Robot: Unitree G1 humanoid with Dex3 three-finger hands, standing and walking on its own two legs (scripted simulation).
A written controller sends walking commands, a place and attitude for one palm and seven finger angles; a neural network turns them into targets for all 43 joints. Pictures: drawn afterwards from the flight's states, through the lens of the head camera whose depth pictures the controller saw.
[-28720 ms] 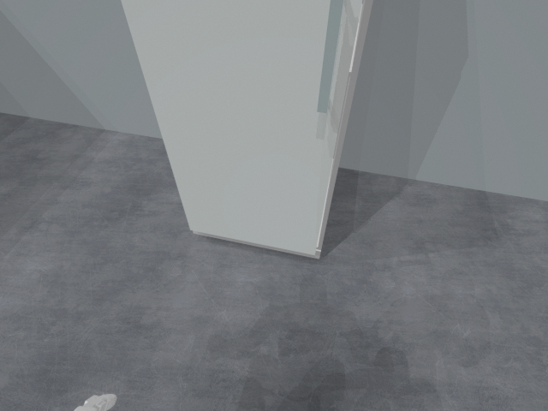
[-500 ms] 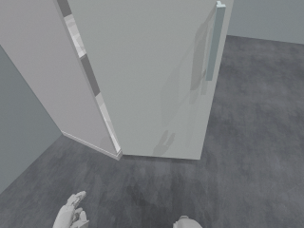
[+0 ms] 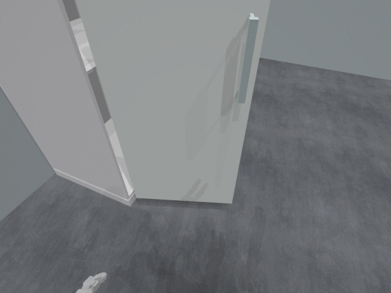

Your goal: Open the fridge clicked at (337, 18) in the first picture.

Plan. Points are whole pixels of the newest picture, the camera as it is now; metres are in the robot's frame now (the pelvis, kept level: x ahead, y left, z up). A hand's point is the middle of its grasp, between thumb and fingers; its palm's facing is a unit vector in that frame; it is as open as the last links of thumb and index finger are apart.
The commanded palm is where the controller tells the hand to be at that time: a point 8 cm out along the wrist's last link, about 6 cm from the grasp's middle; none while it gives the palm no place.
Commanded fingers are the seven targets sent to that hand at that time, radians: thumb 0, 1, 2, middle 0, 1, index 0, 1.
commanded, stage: stop stepping back and stand still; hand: right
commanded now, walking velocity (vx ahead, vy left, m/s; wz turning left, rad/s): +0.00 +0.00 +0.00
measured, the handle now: (245, 61) +0.73 -0.13 +0.17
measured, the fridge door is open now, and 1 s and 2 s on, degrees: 70 70 70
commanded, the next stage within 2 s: let the arm hang, fingers relaxed in 0.58 s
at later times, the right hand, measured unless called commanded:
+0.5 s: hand (384, 193) +0.25 -0.29 +0.16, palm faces +0.45 +0.77 -0.46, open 7.4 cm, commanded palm +0.18 -0.32 +0.18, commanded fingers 0.00 -0.90 -0.90 0.20 0.30 0.20 0.30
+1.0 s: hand out of the picture +0.06 -0.20 -0.17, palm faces +0.01 +0.98 -0.17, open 7.2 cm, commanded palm none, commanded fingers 0.00 -0.90 -0.90 0.20 0.30 0.20 0.30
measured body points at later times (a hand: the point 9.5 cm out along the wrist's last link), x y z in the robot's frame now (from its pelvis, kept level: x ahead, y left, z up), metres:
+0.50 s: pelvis +0.05 -0.02 +0.00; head +0.06 -0.02 +0.45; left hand +0.21 +0.21 -0.09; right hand +0.22 -0.33 +0.18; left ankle +0.00 +0.09 -0.73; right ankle +0.04 -0.14 -0.73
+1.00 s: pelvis +0.01 -0.02 +0.00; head +0.03 -0.04 +0.45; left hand +0.10 +0.24 -0.12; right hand +0.06 -0.25 -0.15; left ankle +0.00 +0.09 -0.73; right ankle +0.04 -0.14 -0.73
